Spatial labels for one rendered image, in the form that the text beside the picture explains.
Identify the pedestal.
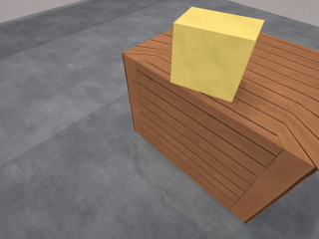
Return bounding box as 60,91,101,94
122,28,319,224

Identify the carton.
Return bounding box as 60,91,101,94
170,7,264,102

